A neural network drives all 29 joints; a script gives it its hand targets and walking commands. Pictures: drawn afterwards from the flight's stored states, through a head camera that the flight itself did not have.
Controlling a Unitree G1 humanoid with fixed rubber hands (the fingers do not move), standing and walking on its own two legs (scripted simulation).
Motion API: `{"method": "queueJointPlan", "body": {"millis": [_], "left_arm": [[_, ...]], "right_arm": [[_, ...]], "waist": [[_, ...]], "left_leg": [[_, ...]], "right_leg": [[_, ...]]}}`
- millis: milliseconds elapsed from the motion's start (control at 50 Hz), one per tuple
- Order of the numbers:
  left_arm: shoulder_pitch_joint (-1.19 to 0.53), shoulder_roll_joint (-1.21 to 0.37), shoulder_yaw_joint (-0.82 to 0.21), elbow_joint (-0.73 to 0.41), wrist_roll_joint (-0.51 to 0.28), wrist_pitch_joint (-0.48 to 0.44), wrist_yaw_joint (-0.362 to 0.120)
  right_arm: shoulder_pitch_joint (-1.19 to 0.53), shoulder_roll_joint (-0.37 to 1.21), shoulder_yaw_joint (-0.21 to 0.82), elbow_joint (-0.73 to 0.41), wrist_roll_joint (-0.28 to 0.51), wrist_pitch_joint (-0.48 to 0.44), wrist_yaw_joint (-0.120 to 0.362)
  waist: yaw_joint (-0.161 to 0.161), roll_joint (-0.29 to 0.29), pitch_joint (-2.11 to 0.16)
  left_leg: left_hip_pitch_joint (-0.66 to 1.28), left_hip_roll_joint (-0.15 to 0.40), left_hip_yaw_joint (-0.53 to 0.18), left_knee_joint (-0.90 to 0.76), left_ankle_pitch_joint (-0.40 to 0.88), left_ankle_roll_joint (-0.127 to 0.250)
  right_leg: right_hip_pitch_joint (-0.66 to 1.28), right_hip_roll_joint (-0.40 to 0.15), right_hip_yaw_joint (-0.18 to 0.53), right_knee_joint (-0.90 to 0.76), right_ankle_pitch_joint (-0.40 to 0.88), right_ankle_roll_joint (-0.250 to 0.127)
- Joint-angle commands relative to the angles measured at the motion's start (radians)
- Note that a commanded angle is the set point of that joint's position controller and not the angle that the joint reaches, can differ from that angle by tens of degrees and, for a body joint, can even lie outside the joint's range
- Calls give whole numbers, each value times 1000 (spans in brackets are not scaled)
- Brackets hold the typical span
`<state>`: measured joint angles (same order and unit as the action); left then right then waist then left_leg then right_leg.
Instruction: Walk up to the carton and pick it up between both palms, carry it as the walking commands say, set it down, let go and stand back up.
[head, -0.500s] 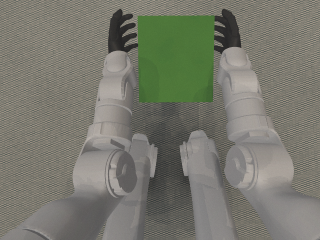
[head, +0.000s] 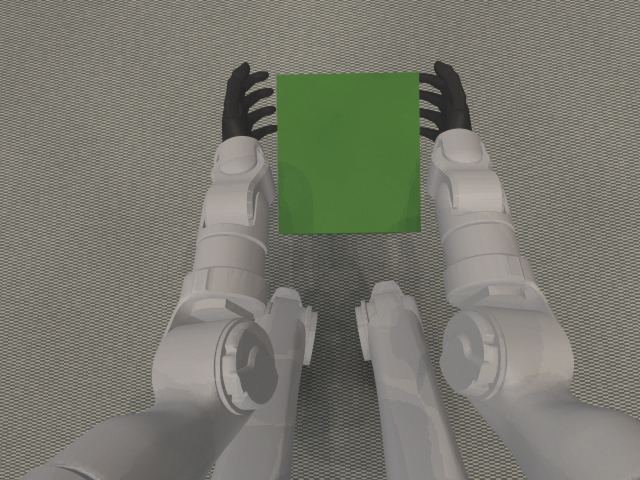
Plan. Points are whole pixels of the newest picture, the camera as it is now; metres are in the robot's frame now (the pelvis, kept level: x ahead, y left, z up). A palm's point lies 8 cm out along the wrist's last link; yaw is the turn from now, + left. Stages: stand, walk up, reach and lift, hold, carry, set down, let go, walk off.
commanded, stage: reach and lift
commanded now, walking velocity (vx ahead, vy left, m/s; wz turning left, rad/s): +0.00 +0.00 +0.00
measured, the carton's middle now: (343, 171) +0.47 -0.03 -0.16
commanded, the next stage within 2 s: none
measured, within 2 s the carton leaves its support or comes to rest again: neither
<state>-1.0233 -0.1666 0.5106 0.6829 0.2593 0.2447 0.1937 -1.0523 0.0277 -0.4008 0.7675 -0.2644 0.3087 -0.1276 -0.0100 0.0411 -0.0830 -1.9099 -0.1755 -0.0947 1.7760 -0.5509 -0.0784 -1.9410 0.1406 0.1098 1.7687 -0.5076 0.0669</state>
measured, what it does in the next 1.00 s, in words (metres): rises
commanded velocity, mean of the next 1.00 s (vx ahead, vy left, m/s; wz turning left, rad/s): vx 0.00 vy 0.00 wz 0.00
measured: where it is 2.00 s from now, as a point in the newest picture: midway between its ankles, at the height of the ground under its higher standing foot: (336, 382)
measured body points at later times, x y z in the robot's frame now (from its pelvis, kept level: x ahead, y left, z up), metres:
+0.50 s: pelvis +0.01 +0.00 +0.06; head +0.24 -0.02 +0.45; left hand +0.48 +0.10 +0.01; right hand +0.48 -0.15 -0.01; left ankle +0.10 +0.13 -0.46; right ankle +0.11 -0.13 -0.46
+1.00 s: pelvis +0.03 +0.00 +0.13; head +0.22 -0.02 +0.54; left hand +0.47 +0.10 +0.08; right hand +0.46 -0.14 +0.07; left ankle +0.10 +0.13 -0.46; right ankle +0.11 -0.13 -0.46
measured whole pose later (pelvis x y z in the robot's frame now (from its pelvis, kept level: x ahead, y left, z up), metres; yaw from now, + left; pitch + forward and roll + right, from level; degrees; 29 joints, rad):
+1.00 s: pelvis +0.03 +0.00 +0.13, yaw -1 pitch +30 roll +1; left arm -0.75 -0.23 0.46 0.66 0.28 0.20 0.19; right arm -0.78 0.11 -0.39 0.74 -0.27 0.25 -0.12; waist 0.00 0.03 -0.12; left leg -1.37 -0.15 -0.13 1.35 -0.49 -0.04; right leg -1.40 0.13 0.14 1.34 -0.46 0.05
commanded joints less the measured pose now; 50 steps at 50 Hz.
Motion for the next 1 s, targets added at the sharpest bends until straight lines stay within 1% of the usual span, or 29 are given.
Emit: {"method": "queueJointPlan", "body": {"millis": [0, 280, 660, 980], "left_arm": [[-593, -1014, -528, 144, -110, 20, -252], [-511, -1029, -518, 161, -87, 9, -249], [-379, -1051, -560, 143, -81, -15, -250], [-247, -1062, -583, 127, -61, -34, -259]], "right_arm": [[-639, 1035, 468, 1, 136, -48, 246], [-556, 1055, 451, 25, 121, -58, 254], [-434, 1080, 486, 6, 123, -83, 252], [-312, 1097, 507, -6, 109, -106, 252]], "waist": [[-26, -63, -1005], [-22, -53, -934], [-14, -57, -877], [-4, -60, -792]], "left_leg": [[471, -54, 161, -199, 178, 35], [580, -50, 138, -309, 188, 36], [751, -36, 105, -462, 233, 41], [897, -16, 75, -607, 278, 49]], "right_leg": [[667, 45, -169, -208, 214, -34], [748, 44, -152, -311, 219, -39], [916, 40, -124, -457, 264, -39], [1059, 31, -95, -596, 310, -43]]}}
